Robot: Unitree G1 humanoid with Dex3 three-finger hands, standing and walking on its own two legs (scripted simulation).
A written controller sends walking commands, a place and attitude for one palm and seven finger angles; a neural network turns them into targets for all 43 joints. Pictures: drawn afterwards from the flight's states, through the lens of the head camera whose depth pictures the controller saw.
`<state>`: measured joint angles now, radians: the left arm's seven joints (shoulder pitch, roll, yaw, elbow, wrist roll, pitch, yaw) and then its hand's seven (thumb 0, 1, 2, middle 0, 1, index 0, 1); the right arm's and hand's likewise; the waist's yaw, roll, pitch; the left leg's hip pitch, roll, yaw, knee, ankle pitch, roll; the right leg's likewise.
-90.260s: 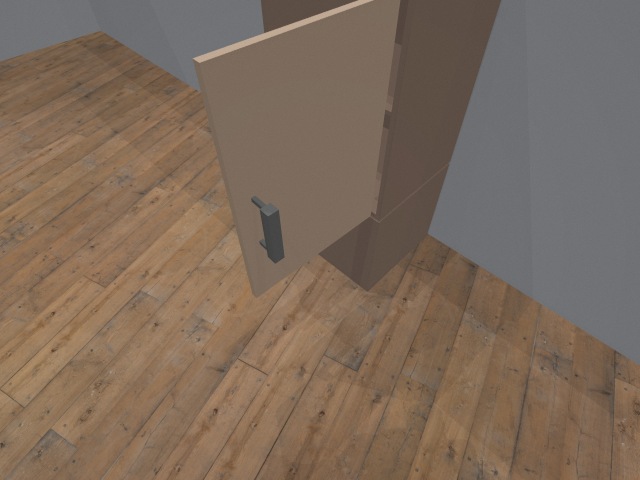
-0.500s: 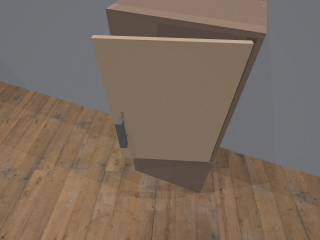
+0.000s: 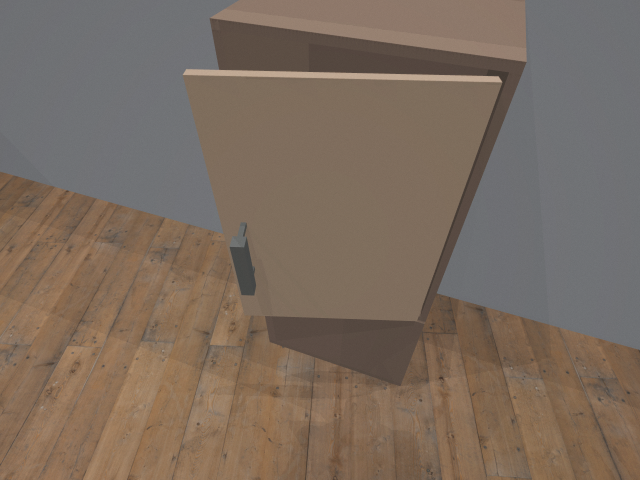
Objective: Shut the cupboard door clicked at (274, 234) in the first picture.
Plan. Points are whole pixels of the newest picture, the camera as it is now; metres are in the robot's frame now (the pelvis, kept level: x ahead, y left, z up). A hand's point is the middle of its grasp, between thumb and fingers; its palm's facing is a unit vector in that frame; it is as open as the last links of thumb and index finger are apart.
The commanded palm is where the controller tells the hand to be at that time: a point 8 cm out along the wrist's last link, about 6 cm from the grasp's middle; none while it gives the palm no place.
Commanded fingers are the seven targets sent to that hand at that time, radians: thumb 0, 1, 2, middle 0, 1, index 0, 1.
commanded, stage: look again from close up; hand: left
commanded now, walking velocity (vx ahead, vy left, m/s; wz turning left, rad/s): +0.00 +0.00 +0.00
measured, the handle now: (245, 259) +0.52 +0.17 -0.09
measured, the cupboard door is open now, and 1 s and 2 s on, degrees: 18 18 18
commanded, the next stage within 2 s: shuffle to correct the standing spot in 0.28 s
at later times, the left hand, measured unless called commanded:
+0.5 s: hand out of the picture -0.02 +0.18 -0.18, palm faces +0.02 -0.99 -0.16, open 7.4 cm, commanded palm none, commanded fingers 0.00 0.90 0.90 -0.20 -0.30 -0.20 -0.30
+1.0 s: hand out of the picture +0.00 +0.14 -0.18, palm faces -0.01 -1.00 -0.10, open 7.4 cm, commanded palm none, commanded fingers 0.00 0.90 0.90 -0.20 -0.30 -0.20 -0.30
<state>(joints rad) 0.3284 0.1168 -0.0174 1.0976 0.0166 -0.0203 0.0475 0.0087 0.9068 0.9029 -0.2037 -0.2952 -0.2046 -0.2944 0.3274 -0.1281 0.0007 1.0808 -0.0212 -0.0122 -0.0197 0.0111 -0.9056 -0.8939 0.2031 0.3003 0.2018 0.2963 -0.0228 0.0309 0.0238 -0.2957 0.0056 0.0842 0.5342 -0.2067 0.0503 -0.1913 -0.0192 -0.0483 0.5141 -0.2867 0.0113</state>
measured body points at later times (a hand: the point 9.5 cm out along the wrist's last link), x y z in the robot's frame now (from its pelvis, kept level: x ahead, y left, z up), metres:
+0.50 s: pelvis -0.01 +0.02 +0.00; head -0.02 +0.03 +0.45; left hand -0.02 +0.23 -0.16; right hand +0.02 -0.22 -0.14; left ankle +0.05 +0.08 -0.73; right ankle -0.01 -0.13 -0.73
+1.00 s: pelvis +0.04 -0.01 +0.00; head +0.04 +0.02 +0.45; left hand +0.00 +0.19 -0.17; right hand +0.03 -0.23 -0.15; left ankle +0.05 +0.08 -0.73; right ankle +0.01 -0.12 -0.72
